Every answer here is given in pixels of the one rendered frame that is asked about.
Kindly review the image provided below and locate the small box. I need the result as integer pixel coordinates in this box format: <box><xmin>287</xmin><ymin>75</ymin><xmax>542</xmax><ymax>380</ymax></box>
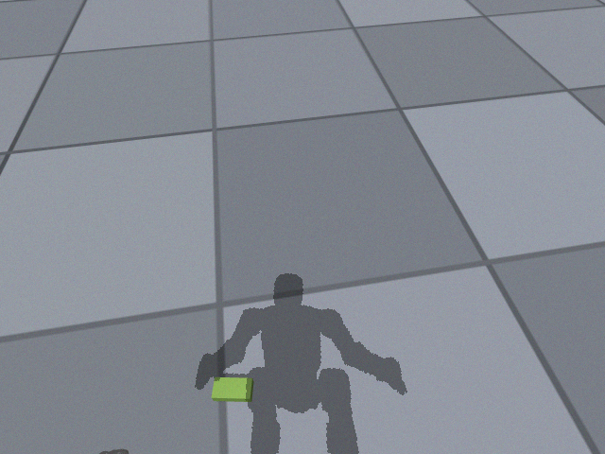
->
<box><xmin>211</xmin><ymin>377</ymin><xmax>254</xmax><ymax>402</ymax></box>

